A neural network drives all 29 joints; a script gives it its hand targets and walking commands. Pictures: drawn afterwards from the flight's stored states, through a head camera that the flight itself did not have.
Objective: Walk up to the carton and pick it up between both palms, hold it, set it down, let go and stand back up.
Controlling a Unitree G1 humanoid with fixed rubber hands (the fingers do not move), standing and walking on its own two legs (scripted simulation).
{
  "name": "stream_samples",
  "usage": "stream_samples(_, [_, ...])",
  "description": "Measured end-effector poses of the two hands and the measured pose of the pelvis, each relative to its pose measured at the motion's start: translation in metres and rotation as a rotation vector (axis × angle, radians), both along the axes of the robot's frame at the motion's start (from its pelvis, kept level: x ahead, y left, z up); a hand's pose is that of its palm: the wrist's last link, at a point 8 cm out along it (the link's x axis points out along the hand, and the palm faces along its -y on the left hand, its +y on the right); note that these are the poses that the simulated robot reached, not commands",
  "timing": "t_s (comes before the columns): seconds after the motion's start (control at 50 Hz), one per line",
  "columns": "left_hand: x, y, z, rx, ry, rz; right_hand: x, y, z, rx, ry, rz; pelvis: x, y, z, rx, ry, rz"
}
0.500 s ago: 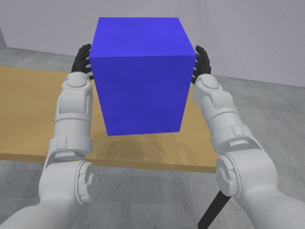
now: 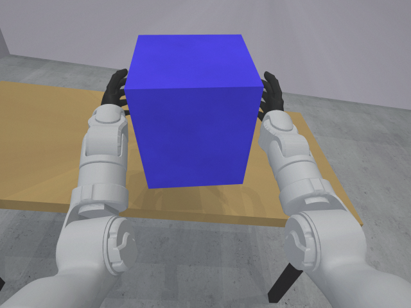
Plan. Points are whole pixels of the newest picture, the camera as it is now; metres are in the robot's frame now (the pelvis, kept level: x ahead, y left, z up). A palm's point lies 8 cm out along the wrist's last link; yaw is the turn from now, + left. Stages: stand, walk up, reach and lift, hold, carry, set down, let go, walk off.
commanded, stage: set down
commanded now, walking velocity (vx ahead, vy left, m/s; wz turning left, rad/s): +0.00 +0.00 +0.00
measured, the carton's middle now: (193, 113) +0.45 +0.01 +0.19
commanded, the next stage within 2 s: none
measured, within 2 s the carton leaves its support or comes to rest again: neither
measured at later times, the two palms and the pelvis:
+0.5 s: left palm (120, 117) +0.42 +0.15 +0.19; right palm (267, 123) +0.40 -0.14 +0.21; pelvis +0.01 +0.00 +0.00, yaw -1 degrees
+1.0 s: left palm (122, 126) +0.44 +0.15 +0.16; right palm (262, 133) +0.41 -0.15 +0.17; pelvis +0.02 +0.00 +0.00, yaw -1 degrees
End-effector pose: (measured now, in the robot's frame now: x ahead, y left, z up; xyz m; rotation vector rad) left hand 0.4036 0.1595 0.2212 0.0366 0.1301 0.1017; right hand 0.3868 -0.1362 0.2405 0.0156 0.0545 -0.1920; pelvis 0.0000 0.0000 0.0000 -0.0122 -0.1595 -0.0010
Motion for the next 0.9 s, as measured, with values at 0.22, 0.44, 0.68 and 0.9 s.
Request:
stream_samples(0.22, [0.008, -0.001, -0.013, 0.003, 0.022, -0.004, 0.008, -0.002, -0.015, 0.017, 0.009, -0.006, -0.001, 0.000, 0.001, 0.005, 0.031, -0.007])
stream_samples(0.44, [0.019, -0.007, -0.025, 0.002, 0.034, -0.020, 0.016, -0.008, -0.031, 0.017, 0.021, -0.014, 0.007, -0.001, 0.001, 0.008, 0.039, -0.011])
stream_samples(0.68, [0.026, -0.004, -0.045, -0.012, 0.058, -0.022, 0.023, -0.005, -0.045, 0.003, 0.042, -0.012, 0.014, -0.004, 0.001, 0.011, 0.042, -0.010])
stream_samples(0.9, [0.031, -0.006, -0.056, -0.013, 0.058, -0.013, 0.027, -0.007, -0.062, 0.021, 0.041, -0.019, 0.016, -0.002, 0.001, 0.008, 0.074, -0.016])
